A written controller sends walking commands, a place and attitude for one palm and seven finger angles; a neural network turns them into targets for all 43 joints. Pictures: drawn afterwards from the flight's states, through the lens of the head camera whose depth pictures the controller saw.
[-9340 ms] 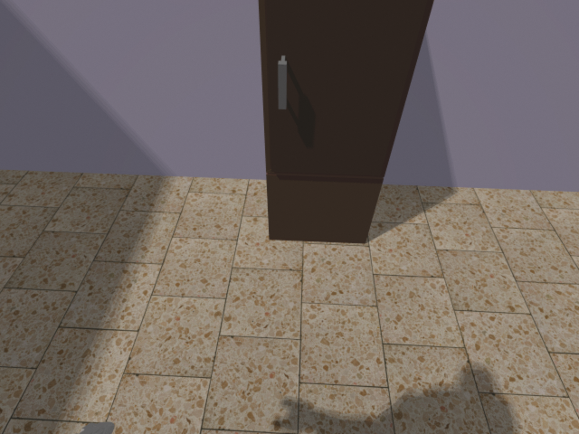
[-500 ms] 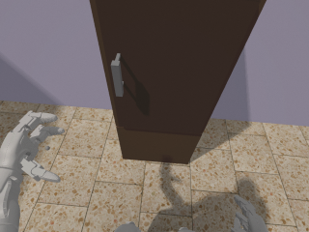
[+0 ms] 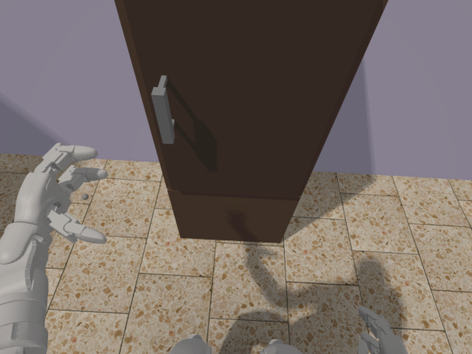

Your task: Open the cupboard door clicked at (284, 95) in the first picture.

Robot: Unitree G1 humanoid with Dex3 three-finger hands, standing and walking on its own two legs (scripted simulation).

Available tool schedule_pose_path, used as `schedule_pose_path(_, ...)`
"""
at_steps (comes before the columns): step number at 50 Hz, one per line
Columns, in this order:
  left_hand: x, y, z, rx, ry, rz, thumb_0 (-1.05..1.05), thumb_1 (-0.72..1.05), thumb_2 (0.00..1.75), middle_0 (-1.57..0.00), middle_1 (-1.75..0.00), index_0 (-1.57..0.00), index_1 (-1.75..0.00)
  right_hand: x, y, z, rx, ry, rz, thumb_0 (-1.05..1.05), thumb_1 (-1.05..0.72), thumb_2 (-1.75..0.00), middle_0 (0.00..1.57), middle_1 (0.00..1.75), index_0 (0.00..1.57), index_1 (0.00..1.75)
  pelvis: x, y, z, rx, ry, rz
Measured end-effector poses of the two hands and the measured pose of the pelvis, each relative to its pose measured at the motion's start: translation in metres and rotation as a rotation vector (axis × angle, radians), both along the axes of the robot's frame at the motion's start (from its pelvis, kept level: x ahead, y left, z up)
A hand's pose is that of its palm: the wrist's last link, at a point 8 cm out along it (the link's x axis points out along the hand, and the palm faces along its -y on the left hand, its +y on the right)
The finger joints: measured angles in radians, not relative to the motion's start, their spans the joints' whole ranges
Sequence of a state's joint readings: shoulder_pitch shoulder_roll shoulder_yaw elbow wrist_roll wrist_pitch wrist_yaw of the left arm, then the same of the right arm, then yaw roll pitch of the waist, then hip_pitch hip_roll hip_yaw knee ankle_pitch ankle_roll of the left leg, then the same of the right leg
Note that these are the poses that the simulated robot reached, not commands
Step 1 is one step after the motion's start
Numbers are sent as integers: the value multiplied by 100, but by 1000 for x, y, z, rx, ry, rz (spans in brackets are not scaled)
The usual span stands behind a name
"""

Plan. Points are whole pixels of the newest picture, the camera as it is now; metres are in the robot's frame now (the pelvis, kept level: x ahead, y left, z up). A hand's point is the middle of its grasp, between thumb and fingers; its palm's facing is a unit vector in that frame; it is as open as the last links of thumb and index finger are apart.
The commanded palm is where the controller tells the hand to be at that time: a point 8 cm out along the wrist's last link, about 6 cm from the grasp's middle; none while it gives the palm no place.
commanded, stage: move the hooked fingers beside the handle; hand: left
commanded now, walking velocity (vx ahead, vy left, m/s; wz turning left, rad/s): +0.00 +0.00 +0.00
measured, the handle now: (166, 110) +0.56 +0.17 +0.06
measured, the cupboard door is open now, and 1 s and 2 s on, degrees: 0 0 0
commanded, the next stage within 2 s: slide the fingers in behind the handle in 2.00 s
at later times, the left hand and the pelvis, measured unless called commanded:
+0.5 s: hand (107, 160) +0.42 +0.25 +0.06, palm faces +0.00 -1.00 -0.01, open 14.0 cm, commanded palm +0.40 +0.30 +0.06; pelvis +0.00 -0.01 -0.01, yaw -1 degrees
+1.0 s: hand (129, 135) +0.49 +0.22 +0.06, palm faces -0.02 -1.00 +0.00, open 14.0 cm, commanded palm +0.47 +0.28 +0.06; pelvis +0.01 +0.01 -0.02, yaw -2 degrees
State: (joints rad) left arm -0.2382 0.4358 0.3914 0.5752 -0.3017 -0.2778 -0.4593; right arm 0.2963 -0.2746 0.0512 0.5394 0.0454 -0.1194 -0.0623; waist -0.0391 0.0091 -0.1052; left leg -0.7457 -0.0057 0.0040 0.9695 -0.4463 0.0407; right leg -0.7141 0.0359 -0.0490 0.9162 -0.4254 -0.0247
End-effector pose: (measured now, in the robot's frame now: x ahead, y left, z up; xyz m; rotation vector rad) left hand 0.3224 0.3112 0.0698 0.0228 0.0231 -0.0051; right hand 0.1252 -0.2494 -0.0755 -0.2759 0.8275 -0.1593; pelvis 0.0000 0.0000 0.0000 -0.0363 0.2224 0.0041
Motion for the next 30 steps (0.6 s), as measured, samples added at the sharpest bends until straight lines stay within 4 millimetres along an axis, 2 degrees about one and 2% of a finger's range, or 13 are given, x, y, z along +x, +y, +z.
schedule_pose_path(7, 13, 3, -2, 2, 5, 16, -2, -50, 30, -30, -120, -30, -120, -19, -11, -8, -9, 83, -36, 1, -90, -90, 21, 30, 21, 30, 2, -3, -1, 1, 17, -2)
schedule_pose_path(14, 38, -10, -6, -7, 7, -8, -2, -50, 30, -30, -120, -30, -120, -33, -19, -16, -24, 153, -63, 1, -90, -90, 21, 30, 21, 30, 2, -5, -4, 0, 35, 0)
schedule_pose_path(23, 73, -12, -8, -9, 12, 3, -2, -50, 30, -30, -120, -30, -120, -48, -22, -19, -22, 208, -103, 1, -90, -90, 21, 30, 21, 30, 3, -7, -6, 1, 63, -14)
schedule_pose_path(30, 91, -10, -9, -13, 17, 1, -2, -50, 30, -30, -120, -30, -120, -65, -21, -24, -22, 279, -128, 1, -90, -90, 21, 30, 21, 30, 5, -5, -9, -3, 85, -19)
